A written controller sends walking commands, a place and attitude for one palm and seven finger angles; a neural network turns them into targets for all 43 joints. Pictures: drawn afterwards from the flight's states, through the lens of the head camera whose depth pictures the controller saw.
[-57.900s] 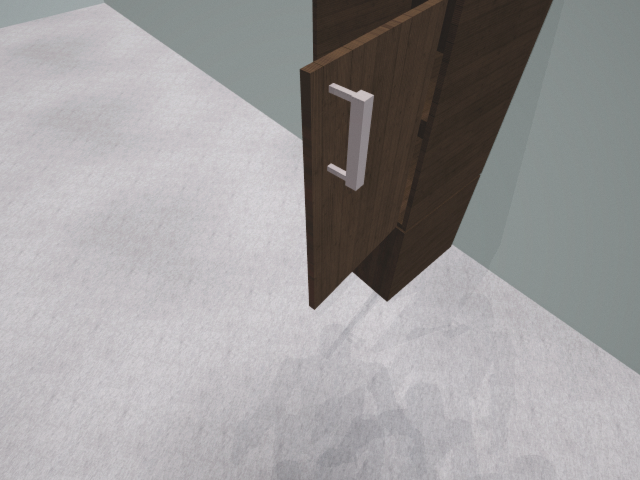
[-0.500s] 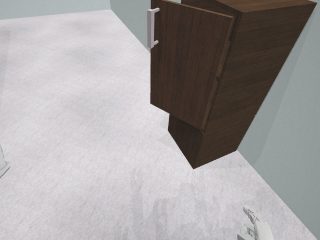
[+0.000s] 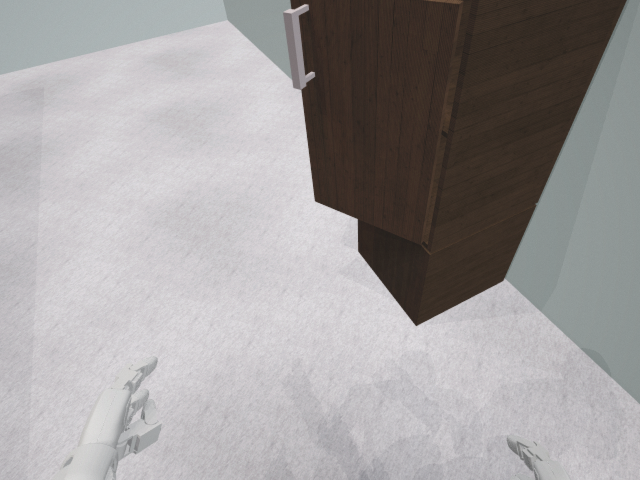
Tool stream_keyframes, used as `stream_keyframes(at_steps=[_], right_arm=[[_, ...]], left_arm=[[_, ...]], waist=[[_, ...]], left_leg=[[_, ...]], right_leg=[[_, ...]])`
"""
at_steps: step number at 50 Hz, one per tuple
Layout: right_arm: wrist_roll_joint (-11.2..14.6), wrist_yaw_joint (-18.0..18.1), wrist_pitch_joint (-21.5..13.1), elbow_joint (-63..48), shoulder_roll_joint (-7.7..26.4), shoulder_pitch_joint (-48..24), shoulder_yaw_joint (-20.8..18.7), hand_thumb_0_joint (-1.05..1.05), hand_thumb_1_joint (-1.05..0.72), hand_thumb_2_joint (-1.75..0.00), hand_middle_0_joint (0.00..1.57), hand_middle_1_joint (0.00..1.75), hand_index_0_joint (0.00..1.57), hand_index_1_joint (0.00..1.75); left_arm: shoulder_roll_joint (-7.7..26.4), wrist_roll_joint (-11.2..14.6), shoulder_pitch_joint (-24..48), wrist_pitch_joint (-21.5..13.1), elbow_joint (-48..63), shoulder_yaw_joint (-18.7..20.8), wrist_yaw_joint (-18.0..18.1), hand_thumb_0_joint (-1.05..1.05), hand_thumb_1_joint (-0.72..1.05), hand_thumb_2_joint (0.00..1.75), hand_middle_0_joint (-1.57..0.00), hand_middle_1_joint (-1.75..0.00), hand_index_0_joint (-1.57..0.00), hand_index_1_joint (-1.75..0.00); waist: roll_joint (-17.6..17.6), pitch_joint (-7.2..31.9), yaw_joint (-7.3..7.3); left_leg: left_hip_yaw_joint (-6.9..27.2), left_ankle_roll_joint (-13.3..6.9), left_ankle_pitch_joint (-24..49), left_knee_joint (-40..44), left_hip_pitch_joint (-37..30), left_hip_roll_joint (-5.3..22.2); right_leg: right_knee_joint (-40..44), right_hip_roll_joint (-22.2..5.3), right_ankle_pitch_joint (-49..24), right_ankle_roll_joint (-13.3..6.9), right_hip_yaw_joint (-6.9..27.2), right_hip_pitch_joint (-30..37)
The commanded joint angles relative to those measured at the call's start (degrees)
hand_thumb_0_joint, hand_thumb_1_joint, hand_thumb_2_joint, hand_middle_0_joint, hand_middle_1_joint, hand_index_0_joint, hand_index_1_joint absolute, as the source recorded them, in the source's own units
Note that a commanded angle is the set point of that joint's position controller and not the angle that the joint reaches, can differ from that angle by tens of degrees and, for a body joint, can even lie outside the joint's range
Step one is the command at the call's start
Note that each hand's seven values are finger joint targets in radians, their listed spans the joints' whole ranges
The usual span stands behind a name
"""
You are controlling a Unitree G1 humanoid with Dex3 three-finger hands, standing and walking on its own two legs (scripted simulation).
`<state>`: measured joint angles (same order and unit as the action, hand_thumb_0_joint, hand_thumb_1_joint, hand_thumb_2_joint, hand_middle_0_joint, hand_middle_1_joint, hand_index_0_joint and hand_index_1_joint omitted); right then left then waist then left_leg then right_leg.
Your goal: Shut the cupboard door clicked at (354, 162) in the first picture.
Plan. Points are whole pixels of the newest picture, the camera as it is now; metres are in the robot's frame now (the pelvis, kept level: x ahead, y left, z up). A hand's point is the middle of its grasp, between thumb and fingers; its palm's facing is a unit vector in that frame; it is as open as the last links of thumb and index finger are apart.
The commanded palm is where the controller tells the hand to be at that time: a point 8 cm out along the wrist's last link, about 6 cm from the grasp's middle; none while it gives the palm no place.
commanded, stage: let the arm hang, fingers relaxed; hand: left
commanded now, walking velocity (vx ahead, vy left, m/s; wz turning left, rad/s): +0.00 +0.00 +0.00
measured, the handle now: (301, 48) +0.92 +0.06 +0.15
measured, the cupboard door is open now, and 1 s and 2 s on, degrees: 28 28 28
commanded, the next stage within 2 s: look to check the result in 0.92 s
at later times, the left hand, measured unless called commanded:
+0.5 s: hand out of the picture -0.07 +0.19 -0.15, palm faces +0.03 -0.97 -0.24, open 7.3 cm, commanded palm none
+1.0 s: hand out of the picture -0.04 +0.16 -0.16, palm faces +0.02 -0.99 -0.14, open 7.3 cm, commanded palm none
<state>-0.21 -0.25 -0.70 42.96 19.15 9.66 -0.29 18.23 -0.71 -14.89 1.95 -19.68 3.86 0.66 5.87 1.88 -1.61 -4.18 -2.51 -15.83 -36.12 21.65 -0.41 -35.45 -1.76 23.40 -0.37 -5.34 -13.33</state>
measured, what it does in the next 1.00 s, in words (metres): stands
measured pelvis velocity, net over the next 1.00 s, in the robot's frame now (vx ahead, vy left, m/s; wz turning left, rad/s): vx -0.02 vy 0.01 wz -0.02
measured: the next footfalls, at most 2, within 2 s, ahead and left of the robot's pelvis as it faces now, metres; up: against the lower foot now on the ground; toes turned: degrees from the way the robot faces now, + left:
none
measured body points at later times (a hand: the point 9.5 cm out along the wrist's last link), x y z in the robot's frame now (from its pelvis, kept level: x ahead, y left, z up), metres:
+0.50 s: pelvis -0.02 +0.01 +0.02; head -0.01 -0.01 +0.47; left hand -0.07 +0.24 -0.13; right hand -0.02 -0.21 -0.15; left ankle +0.03 +0.09 -0.72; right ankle -0.05 -0.11 -0.72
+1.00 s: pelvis -0.02 +0.01 +0.02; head -0.02 +0.01 +0.47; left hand -0.04 +0.21 -0.15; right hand -0.06 -0.20 -0.15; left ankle +0.03 +0.09 -0.72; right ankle -0.05 -0.11 -0.72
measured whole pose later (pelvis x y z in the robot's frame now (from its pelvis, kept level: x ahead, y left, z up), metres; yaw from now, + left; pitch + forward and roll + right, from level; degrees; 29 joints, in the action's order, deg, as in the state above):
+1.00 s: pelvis -0.02 +0.01 +0.02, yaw -1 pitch -2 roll +0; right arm -0.8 2.3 0.7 65.4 6.5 19.5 0.1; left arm 5.4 -0.5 -19.5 -0.2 -66.3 0.1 1.8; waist 0.3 -0.9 -1.2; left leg -5.2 -3.2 -8.4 -22.8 12.8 -1.2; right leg -23.7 -1.8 16.0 0.2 -4.4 -5.9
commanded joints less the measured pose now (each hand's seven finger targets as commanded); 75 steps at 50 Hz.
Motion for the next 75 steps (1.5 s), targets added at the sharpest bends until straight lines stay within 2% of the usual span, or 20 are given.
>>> stream_keyframes(at_steps=[1, 3, 5, 7, 8, 11, 13, 15, 19, 24, 28, 31, 39, 43, 45, 50, 57, 60, 64, 75], right_arm=[[-0.9, 0.5, 0.0, -3.9, 3.1, 1.5, -0.9, 0.0, -0.9, -0.9, 0.2, 0.3, 0.2, 0.3], [-1.2, 0.5, 0.7, -1.5, 2.2, 2.4, -0.3, 0.0, -0.9, -0.9, 0.2, 0.3, 0.2, 0.3], [-1.4, 0.4, 1.0, 0.8, 2.7, 1.9, -0.1, 0.0, -0.9, -0.9, 0.2, 0.3, 0.2, 0.3], [-1.2, 0.6, 1.3, 3.2, 1.2, 1.7, -0.2, 0.0, -0.9, -0.9, 0.2, 0.3, 0.2, 0.3], [-1.2, 0.8, 1.5, 4.6, 0.5, 2.4, -0.2, 0.0, -0.9, -0.9, 0.2, 0.3, 0.2, 0.3], [-1.2, 1.4, 1.6, 7.3, -1.0, 4.9, -0.7, 0.0, -0.9, -0.9, 0.2, 0.3, 0.2, 0.3], [-1.0, 1.7, 1.6, 9.1, -1.4, 5.8, -0.8, 0.0, -0.9, -0.9, 0.2, 0.3, 0.2, 0.3], [-0.7, 1.9, 1.5, 10.6, -1.4, 7.0, -1.0, 0.0, -0.9, -0.9, 0.2, 0.3, 0.2, 0.3], [-0.5, 2.2, 1.3, 14.1, -2.6, 9.1, -0.8, 0.0, -0.9, -0.9, 0.2, 0.3, 0.2, 0.3], [-0.4, 2.3, 1.3, 17.4, -4.0, 10.3, -0.5, 0.0, -0.9, -0.9, 0.2, 0.3, 0.2, 0.3], [-0.5, 2.3, 1.4, 19.4, -5.2, 10.9, -0.3, 0.0, -0.9, -0.9, 0.2, 0.3, 0.2, 0.3], [-0.6, 2.4, 1.4, 20.1, -5.9, 11.2, -0.3, 0.0, -0.9, -0.9, 0.2, 0.3, 0.2, 0.3], [-0.6, 2.7, 1.0, 20.8, -7.0, 12.2, -0.4, 0.0, -0.9, -0.9, 0.2, 0.3, 0.2, 0.3], [-0.6, 2.8, 0.8, 20.8, -7.2, 12.7, -0.6, 0.0, -0.9, -0.9, 0.2, 0.3, 0.2, 0.3], [-0.5, 2.8, 0.8, 20.8, -7.1, 13.0, -0.6, 0.0, -0.9, -0.9, 0.2, 0.3, 0.2, 0.3], [-0.4, 2.8, 0.8, 20.8, -7.1, 13.4, -0.7, 0.0, -0.9, -0.9, 0.2, 0.3, 0.2, 0.3], [-0.5, 2.7, 0.9, 21.1, -7.3, 13.2, -0.6, 0.0, -0.9, -0.9, 0.2, 0.3, 0.2, 0.3], [-0.3, 2.7, 0.8, 20.9, -6.8, 12.8, -0.7, 0.0, -0.9, -0.9, 0.2, 0.3, 0.2, 0.3], [-0.4, 2.7, 0.9, 21.2, -7.1, 12.7, -0.6, 0.0, -0.9, -0.9, 0.2, 0.3, 0.2, 0.3], [-0.3, 2.8, 0.6, 21.1, -6.5, 11.9, -0.6, 0.0, -0.9, -0.9, 0.2, 0.3, 0.2, 0.3]], left_arm=[[4.4, 0.1, 0.2, -1.6, -6.7, -1.1, 0.5, 0.0, 0.9, 0.9, -0.2, -0.3, -0.2, -0.3], [3.3, 0.3, 0.5, -1.1, -12.3, -2.0, 0.9, 0.0, 0.9, 0.9, -0.2, -0.3, -0.2, -0.3], [3.3, 0.2, -1.0, -0.9, -17.9, -2.1, 1.1, 0.0, 0.9, 0.9, -0.2, -0.3, -0.2, -0.3], [2.1, 0.3, -2.5, -1.1, -23.6, -2.1, 0.9, 0.0, 0.9, 0.9, -0.2, -0.3, -0.2, -0.3], [1.6, 0.3, -2.8, -1.2, -26.0, -2.2, 0.8, 0.0, 0.9, 0.9, -0.2, -0.3, -0.2, -0.3], [-0.4, 0.1, -4.6, -1.5, -30.9, -1.6, 0.8, 0.0, 0.9, 0.9, -0.2, -0.3, -0.2, -0.3], [-0.9, 0.2, -5.3, -1.7, -33.7, -1.8, 0.7, 0.0, 0.9, 0.9, -0.2, -0.3, -0.2, -0.3], [-1.1, 0.2, -5.8, -2.1, -36.3, -2.1, 0.7, 0.0, 0.9, 0.9, -0.2, -0.3, -0.2, -0.3], [-2.8, 0.2, -6.4, -2.4, -40.4, -2.8, 0.9, 0.0, 0.9, 0.9, -0.2, -0.3, -0.2, -0.3], [-4.5, 0.2, -8.5, -2.4, -44.0, -3.2, 1.3, 0.0, 0.9, 0.9, -0.2, -0.3, -0.2, -0.3], [-5.1, 0.2, -9.4, -2.2, -45.5, -3.3, 1.5, 0.0, 0.9, 0.9, -0.2, -0.3, -0.2, -0.3], [-5.5, 0.2, -10.1, -2.2, -46.0, -3.1, 1.6, 0.0, 0.9, 0.9, -0.2, -0.3, -0.2, -0.3], [-6.9, 0.1, -10.8, -2.2, -46.5, -2.8, 1.7, 0.0, 0.9, 0.9, -0.2, -0.3, -0.2, -0.3], [-7.3, 0.1, -10.8, -2.2, -46.6, -2.6, 1.8, 0.0, 0.9, 0.9, -0.2, -0.3, -0.2, -0.3], [-7.2, 0.0, -10.9, -2.3, -46.6, -2.6, 1.8, 0.0, 0.9, 0.9, -0.2, -0.3, -0.2, -0.3], [-7.4, 0.0, -10.9, -2.4, -46.7, -2.7, 1.8, 0.0, 0.9, 0.9, -0.2, -0.3, -0.2, -0.3], [-7.2, 0.1, -10.6, -2.4, -46.7, -2.7, 1.8, 0.0, 0.9, 0.9, -0.2, -0.3, -0.2, -0.3], [-6.8, 0.0, -11.2, -2.7, -46.8, -2.9, 1.8, 0.0, 0.9, 0.9, -0.2, -0.3, -0.2, -0.3], [-7.0, 0.1, -10.6, -2.5, -47.0, -3.0, 1.9, 0.0, 0.9, 0.9, -0.2, -0.3, -0.2, -0.3], [-6.6, 0.0, -10.3, -2.7, -47.0, -3.0, 1.9, 0.0, 0.9, 0.9, -0.2, -0.3, -0.2, -0.3]], waist=[[-17.8, 2.3, 0.67], [-9.5, 0.9, 0.52], [-1.7, -0.4, 1.48], [2.0, -2.5, 1.61], [2.3, -3.6, 1.32], [5.1, -1.9, 1.23], [3.4, -2.0, 1.37], [-1.3, -1.9, 1.12], [-7.1, -4.3, 0.61], [-9.5, -7.4, 0.8], [-8.9, -9.7, 0.89], [-6.5, -9.2, 0.97], [-3.6, -9.2, 1.29], [-3.6, -8.6, 1.25], [-5.3, -8.7, 1.32], [-6.2, -8.8, 1.14], [-5.8, -8.6, 0.9], [-6.9, -7.5, 1.02], [-6.1, -8.9, 0.77], [-5.4, -8.1, 0.96]], left_leg=[[5.9, 1.0, 19.8, 2.1, -6.4, 4.2], [7.5, 0.6, 20.5, 6.0, -7.8, 5.2], [10.3, -0.3, 16.5, 10.3, -5.9, 6.2], [9.5, 0.2, 7.4, 12.6, -4.3, 5.2], [9.3, 0.5, 4.4, 13.2, -4.2, 4.9], [9.7, 0.3, 2.3, 14.4, -6.2, 5.4], [10.1, 0.3, 1.7, 15.6, -6.1, 5.7], [9.6, 0.3, 4.7, 15.1, -8.2, 6.0], [8.7, 0.1, 7.1, 15.5, -10.6, 6.4], [7.7, 0.0, 6.4, 16.7, -11.0, 6.4], [7.2, 0.1, 4.1, 17.7, -10.1, 6.1], [7.1, 0.1, 3.4, 18.3, -9.9, 5.9], [7.9, 0.1, 1.3, 20.0, -8.0, 5.8], [8.2, 0.0, 2.2, 20.0, -8.3, 6.0], [8.1, 0.0, 2.9, 19.7, -8.7, 6.0], [7.8, 0.0, 3.5, 19.2, -9.2, 5.9], [7.5, 0.0, 3.8, 18.9, -9.8, 6.0], [7.1, -0.1, 7.2, 17.8, -11.2, 6.1], [7.3, 0.0, 5.1, 18.6, -10.7, 6.1], [6.8, 0.0, 9.6, 17.8, -12.2, 6.4]], right_leg=[[6.0, -9.0, -26.4, -4.7, 5.7, 0.7], [6.9, -7.0, -16.9, -3.1, 5.2, 0.4], [9.1, -4.6, -8.2, -1.7, 5.2, 2.8], [12.1, -4.9, -5.4, -2.1, 5.9, 3.4], [13.3, -4.9, -4.5, -2.6, 6.4, 2.8], [14.9, -4.6, -6.1, -3.2, 5.6, 4.0], [15.7, -4.3, -7.0, -3.0, 5.5, 4.9], [16.6, -4.4, -8.3, -3.1, 5.5, 4.6], [18.0, -4.8, -8.7, -2.7, 5.5, 2.2], [18.7, -4.6, -7.4, -2.3, 5.7, 0.4], [18.7, -4.6, -5.5, -2.2, 5.7, -0.6], [18.3, -4.5, -5.6, -2.1, 5.7, -0.2], [17.1, -4.0, -7.1, -2.0, 5.4, 1.2], [16.8, -3.9, -8.0, -2.0, 5.3, 1.7], [17.1, -3.8, -8.0, -2.1, 5.3, 1.4], [17.3, -3.9, -7.8, -2.0, 5.4, 0.9], [17.5, -4.1, -7.7, -2.0, 5.6, 0.7], [17.8, -4.2, -9.5, -2.0, 5.9, 0.9], [18.0, -4.2, -8.0, -2.0, 6.0, 0.2], [18.2, -4.2, -10.8, -1.9, 5.9, 1.4]])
